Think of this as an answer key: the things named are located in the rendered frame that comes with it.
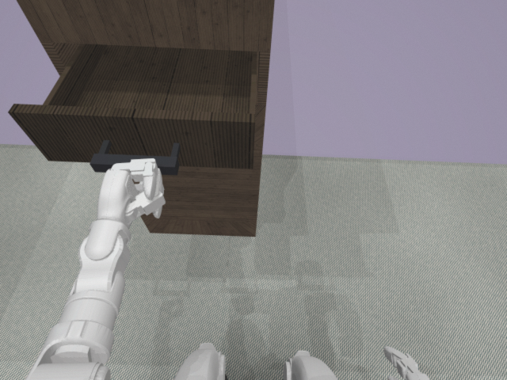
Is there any left robot shin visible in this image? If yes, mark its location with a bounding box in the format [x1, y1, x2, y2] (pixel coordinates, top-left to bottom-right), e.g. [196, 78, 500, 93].
[199, 343, 215, 350]

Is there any cabinet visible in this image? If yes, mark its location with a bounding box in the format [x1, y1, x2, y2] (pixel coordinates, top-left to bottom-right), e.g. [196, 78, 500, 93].
[17, 0, 275, 237]

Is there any left robot upper arm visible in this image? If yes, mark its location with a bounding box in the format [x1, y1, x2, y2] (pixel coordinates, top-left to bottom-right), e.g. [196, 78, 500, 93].
[29, 362, 111, 380]

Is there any right robot hand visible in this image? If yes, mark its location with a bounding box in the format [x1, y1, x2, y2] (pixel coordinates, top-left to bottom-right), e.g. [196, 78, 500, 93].
[383, 346, 430, 380]

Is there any drawer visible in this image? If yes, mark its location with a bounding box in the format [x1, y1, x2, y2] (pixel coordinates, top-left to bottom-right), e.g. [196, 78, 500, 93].
[8, 44, 257, 169]

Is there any robot shin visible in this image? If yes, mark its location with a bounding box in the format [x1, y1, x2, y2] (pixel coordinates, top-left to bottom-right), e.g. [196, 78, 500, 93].
[199, 343, 215, 350]
[293, 351, 310, 358]

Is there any handle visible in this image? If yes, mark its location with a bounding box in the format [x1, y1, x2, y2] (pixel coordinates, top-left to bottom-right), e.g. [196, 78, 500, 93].
[90, 140, 181, 175]

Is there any right robot shin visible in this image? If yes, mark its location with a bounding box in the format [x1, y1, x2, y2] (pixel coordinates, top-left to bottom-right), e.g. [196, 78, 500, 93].
[293, 351, 310, 358]

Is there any robot left forearm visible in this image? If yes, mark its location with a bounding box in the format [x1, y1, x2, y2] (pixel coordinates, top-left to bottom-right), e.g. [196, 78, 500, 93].
[25, 219, 132, 380]

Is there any left robot hand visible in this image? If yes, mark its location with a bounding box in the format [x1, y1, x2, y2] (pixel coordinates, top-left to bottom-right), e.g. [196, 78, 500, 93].
[97, 158, 166, 229]

